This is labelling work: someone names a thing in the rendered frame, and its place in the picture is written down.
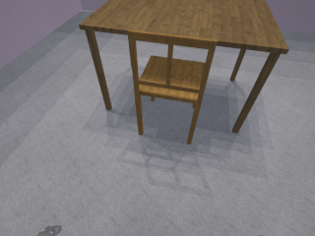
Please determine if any table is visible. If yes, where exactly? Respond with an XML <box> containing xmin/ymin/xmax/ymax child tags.
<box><xmin>79</xmin><ymin>0</ymin><xmax>289</xmax><ymax>134</ymax></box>

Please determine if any chair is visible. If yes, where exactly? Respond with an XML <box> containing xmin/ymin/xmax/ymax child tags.
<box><xmin>128</xmin><ymin>29</ymin><xmax>218</xmax><ymax>145</ymax></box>

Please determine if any left robot hand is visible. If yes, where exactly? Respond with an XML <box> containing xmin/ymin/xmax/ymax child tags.
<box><xmin>36</xmin><ymin>225</ymin><xmax>62</xmax><ymax>236</ymax></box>

